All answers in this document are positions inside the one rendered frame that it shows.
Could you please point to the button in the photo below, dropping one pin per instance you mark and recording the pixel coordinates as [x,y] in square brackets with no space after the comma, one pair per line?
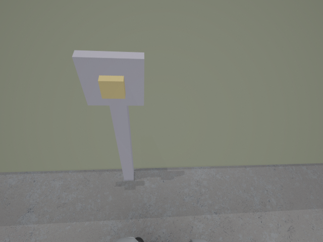
[112,87]

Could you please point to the panel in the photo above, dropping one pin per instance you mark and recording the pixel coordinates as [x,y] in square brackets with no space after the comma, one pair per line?
[89,65]

